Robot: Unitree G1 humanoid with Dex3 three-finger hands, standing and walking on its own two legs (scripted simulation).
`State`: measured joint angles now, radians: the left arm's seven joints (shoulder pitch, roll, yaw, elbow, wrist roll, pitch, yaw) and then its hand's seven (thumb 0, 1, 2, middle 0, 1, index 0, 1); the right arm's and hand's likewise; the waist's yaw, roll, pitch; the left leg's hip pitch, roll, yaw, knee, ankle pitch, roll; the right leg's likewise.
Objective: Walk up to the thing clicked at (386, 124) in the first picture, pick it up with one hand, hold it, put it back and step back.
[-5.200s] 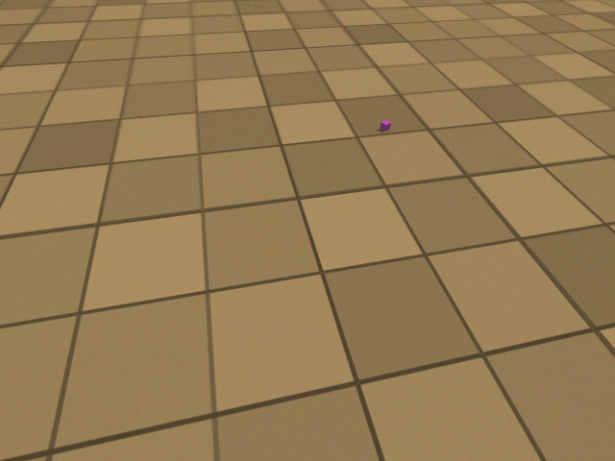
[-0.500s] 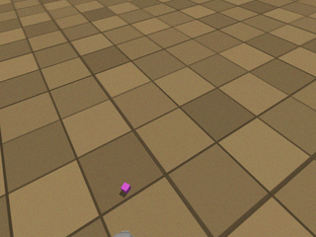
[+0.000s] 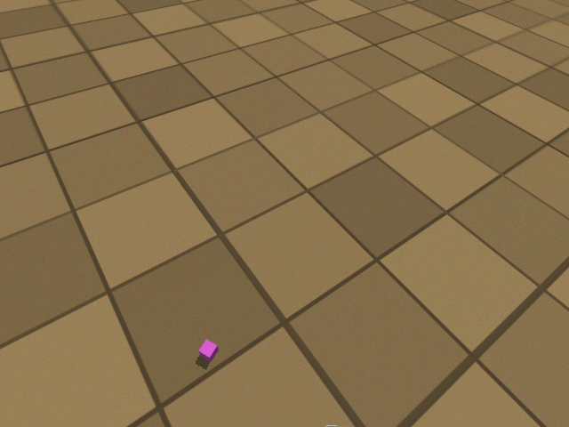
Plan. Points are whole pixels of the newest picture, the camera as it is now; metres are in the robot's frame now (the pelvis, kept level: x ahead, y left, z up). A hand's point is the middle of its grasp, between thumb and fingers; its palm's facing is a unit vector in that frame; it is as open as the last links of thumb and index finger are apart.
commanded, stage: walk up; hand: left
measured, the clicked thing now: (208, 350) +0.47 +0.20 -0.73
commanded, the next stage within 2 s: stand in 1.54 s
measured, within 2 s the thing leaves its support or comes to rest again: neither
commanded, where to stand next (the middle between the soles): +0.09 -0.03 m, yaw +1 degrees
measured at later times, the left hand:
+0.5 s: hand out of the picture +0.12 +0.23 -0.13, palm faces -0.03 -0.95 -0.31, open 7.4 cm
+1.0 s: hand out of the picture +0.11 +0.24 -0.13, palm faces +0.01 -0.94 -0.33, open 7.4 cm
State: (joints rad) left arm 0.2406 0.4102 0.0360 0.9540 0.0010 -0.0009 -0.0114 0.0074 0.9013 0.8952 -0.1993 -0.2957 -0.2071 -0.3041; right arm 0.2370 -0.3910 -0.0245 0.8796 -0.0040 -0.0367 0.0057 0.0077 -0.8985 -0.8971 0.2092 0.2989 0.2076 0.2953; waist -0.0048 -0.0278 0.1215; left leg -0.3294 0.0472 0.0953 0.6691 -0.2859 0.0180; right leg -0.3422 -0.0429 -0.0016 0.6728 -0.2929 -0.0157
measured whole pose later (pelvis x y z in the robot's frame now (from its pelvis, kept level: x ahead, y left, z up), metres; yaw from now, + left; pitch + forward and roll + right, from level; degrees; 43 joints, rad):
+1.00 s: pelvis +0.04 -0.01 +0.03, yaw +0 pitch -2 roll +0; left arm 0.08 0.34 0.01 1.18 0.00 0.00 -0.02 0.01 0.90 0.90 -0.20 -0.30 -0.21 -0.30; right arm 0.06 -0.35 -0.01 1.16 0.00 -0.03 0.01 0.01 -0.90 -0.90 0.21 0.30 0.21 0.29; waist 0.01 0.01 0.04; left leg -0.12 0.04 0.06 0.32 -0.16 -0.01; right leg -0.13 -0.02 -0.02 0.32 -0.15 0.01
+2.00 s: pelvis +0.05 -0.01 +0.03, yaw +1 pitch -2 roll +0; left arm 0.09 0.35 0.00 1.14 0.01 -0.01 -0.01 0.01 0.90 0.90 -0.20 -0.30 -0.21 -0.30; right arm 0.09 -0.35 0.00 1.16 -0.01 -0.01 0.01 0.01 -0.90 -0.90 0.21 0.30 0.20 0.29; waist 0.00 0.01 0.05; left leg -0.11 0.04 0.05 0.30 -0.16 -0.02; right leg -0.11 -0.02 -0.04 0.31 -0.16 0.01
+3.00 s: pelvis +0.05 -0.02 +0.03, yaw +1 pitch -2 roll +0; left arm 0.11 0.35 0.00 1.13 0.01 -0.01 -0.01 0.01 0.90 0.90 -0.20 -0.30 -0.21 -0.30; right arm 0.11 -0.35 0.00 1.14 -0.01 -0.01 0.01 0.01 -0.90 -0.90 0.21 0.30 0.20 0.29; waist 0.00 0.00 0.04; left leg -0.09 0.04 0.04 0.29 -0.16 -0.02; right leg -0.10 -0.02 -0.04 0.30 -0.17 0.01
